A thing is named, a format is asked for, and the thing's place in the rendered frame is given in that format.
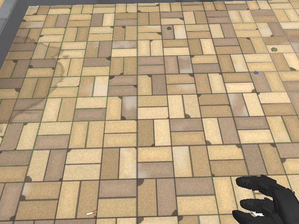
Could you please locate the right robot hand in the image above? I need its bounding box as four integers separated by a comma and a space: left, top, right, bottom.
232, 175, 299, 224

